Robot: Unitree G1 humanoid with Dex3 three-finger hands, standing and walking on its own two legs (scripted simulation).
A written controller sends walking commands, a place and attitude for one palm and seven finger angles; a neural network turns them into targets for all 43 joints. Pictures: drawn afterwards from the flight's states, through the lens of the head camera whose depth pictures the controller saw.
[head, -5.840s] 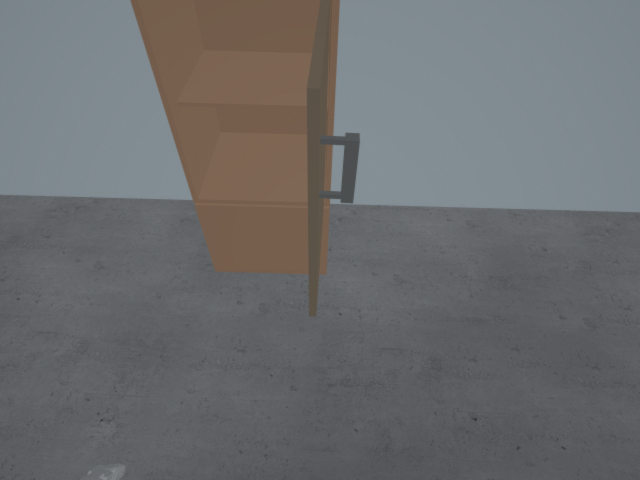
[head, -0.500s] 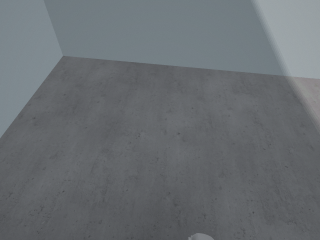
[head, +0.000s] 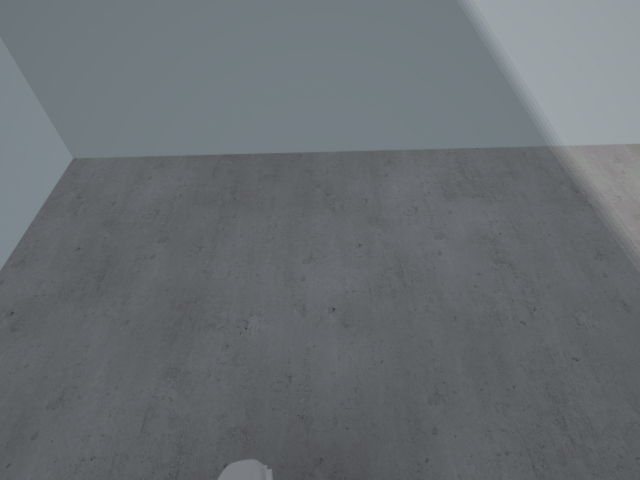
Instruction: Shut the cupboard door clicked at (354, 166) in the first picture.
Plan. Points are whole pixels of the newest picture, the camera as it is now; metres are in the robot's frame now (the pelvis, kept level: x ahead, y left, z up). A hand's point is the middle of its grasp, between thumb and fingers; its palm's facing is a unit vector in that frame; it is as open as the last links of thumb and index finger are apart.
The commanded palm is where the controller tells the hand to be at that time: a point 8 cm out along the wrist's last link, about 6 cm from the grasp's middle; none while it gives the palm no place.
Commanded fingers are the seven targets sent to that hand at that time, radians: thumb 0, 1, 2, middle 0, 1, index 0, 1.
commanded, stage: walk to a spot facing it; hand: left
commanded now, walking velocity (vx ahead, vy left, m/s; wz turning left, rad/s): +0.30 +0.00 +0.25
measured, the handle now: out of the picture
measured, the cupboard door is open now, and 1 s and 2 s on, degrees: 88 88 88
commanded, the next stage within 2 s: none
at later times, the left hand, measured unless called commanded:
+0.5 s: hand (150, 458) +0.19 +0.27 -0.18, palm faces +0.25 -0.94 -0.21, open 7.4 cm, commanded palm none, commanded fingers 0.00 0.90 0.90 -0.20 -0.30 -0.20 -0.30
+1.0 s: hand (183, 475) +0.16 +0.21 -0.14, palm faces +0.47 -0.84 -0.29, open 7.4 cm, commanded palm none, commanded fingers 0.00 0.90 0.90 -0.20 -0.30 -0.20 -0.30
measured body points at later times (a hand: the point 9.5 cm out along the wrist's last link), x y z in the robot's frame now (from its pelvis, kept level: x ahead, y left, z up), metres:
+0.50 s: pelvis +0.15 +0.06 -0.01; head +0.18 +0.09 +0.44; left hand +0.17 +0.32 -0.16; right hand +0.27 -0.16 -0.15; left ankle +0.22 +0.14 -0.74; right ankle +0.17 -0.10 -0.66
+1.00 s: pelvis +0.18 -0.01 +0.00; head +0.22 -0.02 +0.45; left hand +0.14 +0.25 -0.12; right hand +0.35 -0.22 -0.16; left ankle +0.11 +0.13 -0.65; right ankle +0.20 -0.10 -0.74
